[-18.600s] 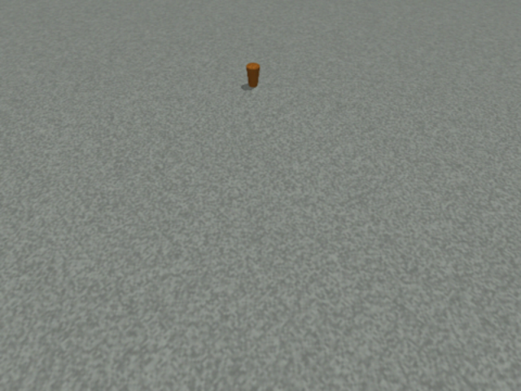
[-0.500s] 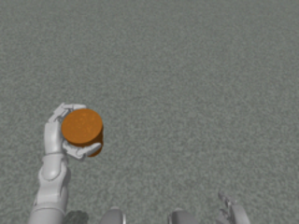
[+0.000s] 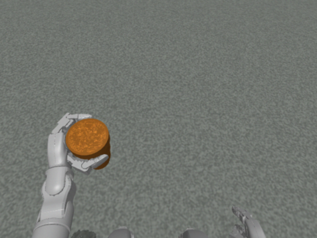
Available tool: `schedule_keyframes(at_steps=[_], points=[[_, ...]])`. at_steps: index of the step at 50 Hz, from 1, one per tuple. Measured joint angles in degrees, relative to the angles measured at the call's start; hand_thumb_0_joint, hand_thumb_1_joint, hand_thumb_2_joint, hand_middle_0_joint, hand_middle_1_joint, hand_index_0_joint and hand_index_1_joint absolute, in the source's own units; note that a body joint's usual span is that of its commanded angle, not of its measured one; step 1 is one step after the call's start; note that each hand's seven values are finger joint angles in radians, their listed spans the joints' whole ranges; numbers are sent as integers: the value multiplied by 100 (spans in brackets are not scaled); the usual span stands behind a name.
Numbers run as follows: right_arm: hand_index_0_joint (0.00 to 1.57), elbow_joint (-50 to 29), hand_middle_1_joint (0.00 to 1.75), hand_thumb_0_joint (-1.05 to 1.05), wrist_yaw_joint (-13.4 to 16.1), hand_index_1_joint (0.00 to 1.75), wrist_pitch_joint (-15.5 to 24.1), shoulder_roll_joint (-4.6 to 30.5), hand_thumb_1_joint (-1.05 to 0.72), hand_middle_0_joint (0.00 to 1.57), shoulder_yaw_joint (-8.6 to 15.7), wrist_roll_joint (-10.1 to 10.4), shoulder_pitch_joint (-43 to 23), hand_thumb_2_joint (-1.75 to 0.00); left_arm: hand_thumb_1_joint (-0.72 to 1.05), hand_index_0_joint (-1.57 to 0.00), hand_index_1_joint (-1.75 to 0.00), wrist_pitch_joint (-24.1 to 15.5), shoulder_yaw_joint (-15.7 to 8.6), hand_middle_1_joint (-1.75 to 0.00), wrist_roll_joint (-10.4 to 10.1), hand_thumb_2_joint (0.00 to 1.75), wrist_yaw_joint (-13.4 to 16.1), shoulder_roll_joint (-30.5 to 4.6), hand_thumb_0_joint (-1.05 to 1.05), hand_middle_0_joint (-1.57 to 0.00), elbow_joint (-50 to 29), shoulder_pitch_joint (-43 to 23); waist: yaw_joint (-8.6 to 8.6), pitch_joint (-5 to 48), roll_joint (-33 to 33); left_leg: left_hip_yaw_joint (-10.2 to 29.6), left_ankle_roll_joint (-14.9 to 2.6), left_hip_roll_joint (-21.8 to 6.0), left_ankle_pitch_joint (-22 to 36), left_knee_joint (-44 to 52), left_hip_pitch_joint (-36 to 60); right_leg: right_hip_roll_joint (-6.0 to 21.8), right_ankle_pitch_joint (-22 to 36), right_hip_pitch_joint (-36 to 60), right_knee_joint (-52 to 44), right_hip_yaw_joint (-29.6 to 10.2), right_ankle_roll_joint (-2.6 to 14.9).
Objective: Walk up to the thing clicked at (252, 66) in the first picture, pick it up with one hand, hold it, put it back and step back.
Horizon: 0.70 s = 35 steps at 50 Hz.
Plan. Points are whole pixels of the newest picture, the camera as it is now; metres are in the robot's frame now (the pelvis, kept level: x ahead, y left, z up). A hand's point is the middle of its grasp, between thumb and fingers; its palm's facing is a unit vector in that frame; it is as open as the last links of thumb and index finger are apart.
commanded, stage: hold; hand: left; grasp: from the side
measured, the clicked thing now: (93, 148) +0.34 +0.16 +0.01
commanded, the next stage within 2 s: none
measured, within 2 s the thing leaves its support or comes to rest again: neither
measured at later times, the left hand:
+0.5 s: hand (83, 145) +0.32 +0.17 +0.05, palm faces +0.16 -0.99 -0.02, open 11.7 cm
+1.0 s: hand (83, 142) +0.33 +0.17 +0.06, palm faces +0.16 -0.99 -0.01, open 11.7 cm
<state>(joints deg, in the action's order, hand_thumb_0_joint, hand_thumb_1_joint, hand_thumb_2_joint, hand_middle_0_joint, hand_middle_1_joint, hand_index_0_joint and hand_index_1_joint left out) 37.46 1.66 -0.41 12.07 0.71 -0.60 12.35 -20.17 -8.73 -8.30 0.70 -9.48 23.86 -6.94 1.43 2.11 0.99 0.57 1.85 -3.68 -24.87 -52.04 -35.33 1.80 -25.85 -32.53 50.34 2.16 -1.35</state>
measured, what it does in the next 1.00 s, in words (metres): stands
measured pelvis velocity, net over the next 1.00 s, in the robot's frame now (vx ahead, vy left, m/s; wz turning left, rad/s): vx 0.00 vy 0.00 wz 0.00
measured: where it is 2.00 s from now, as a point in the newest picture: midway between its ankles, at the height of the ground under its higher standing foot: outside the picture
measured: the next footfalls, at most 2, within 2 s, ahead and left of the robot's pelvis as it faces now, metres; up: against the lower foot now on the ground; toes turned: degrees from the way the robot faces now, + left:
none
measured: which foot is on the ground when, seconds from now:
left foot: down 0.00-1.00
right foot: down 0.00-1.00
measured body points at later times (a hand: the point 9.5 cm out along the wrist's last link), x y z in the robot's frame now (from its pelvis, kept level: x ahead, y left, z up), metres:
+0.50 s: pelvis -0.01 +0.00 +0.01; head +0.04 +0.00 +0.46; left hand +0.31 +0.23 +0.06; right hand +0.13 -0.25 -0.10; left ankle +0.01 +0.14 -0.69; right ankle -0.01 -0.13 -0.69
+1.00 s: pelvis +0.00 +0.00 +0.01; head +0.04 +0.00 +0.46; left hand +0.31 +0.23 +0.06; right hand +0.13 -0.24 -0.10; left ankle +0.01 +0.14 -0.69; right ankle -0.01 -0.13 -0.69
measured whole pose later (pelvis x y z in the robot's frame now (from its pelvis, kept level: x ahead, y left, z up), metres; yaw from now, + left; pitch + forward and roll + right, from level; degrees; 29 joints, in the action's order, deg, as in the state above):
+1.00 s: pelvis +0.00 +0.00 +0.01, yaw +0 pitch +5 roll -1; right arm 38.3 1.4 0.4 12.0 0.8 -0.3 12.1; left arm -20.7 -9.1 -8.5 -0.4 -9.4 25.7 -7.5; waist 1.1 0.7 0.7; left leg 0.2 1.8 -3.4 -22.4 -47.2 -30.1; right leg 2.0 -23.6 -27.6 45.9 2.0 -1.4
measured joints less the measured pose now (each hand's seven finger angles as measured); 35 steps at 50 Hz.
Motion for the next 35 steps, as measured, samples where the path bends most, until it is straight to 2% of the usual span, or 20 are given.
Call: schedule_keyframes(at_steps=[35], points=[[20,46,30,1,-14,30,68,-7,-94,20,-3,46,-50,-91,-58,-64,-99,-11,-35,-95,-54,101,-145,-18,-4,-67,76,27,-35,-125,-21,-25,-4,36,246,458,499,22,221,475,-410,-7,4]])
